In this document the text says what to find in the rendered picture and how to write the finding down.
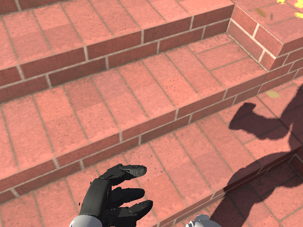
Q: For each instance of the left robot hand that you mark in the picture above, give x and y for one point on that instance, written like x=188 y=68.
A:
x=103 y=203

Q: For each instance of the robot right shin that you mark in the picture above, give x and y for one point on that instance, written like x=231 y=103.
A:
x=202 y=217

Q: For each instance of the left robot forearm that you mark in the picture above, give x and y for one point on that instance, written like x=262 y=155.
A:
x=85 y=221

